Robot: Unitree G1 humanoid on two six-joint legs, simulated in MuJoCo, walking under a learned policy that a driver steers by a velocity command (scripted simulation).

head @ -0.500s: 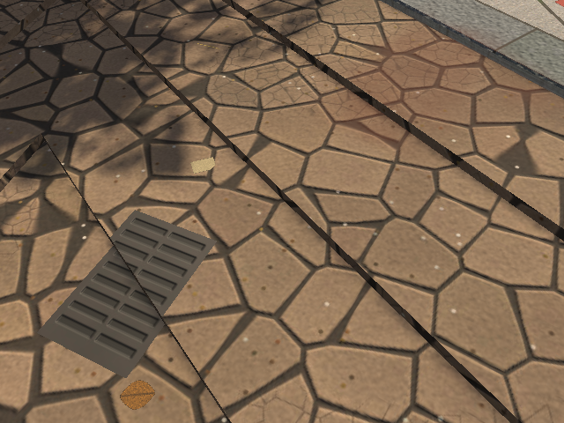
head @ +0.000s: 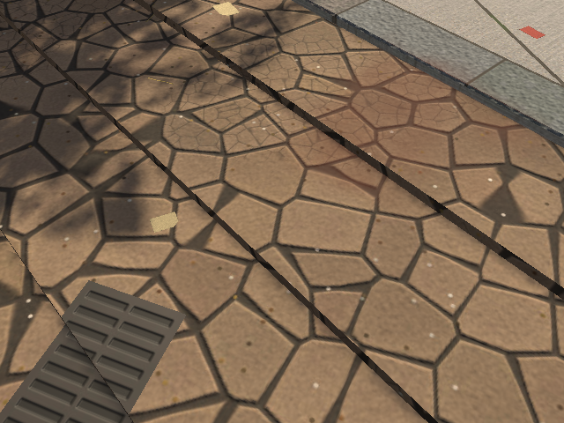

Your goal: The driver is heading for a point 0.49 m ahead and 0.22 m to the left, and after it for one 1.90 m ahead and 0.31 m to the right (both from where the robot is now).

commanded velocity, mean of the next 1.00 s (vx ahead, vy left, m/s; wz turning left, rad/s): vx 0.42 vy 0.00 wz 0.28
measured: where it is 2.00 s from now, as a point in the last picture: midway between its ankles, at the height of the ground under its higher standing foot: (220, 407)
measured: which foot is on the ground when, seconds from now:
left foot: down 0.00-0.20, up 0.22-0.68, down 0.70-1.00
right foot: up 0.00-0.14, down 0.16-0.72, up 0.74-1.00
